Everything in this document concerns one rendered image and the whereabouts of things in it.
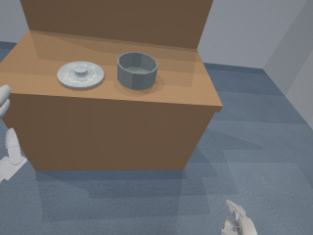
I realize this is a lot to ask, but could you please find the robot left hand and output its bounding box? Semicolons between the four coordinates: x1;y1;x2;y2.
0;84;27;183

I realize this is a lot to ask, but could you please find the robot right hand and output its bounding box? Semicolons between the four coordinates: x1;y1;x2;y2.
221;200;258;235

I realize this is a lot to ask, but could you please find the table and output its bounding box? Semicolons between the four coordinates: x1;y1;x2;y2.
0;0;223;171

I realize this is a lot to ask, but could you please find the knob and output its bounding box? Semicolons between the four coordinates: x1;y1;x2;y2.
74;66;88;75

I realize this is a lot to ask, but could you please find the lid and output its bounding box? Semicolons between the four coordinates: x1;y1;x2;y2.
57;61;105;89

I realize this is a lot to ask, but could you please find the pot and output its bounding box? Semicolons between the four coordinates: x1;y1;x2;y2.
117;52;158;90

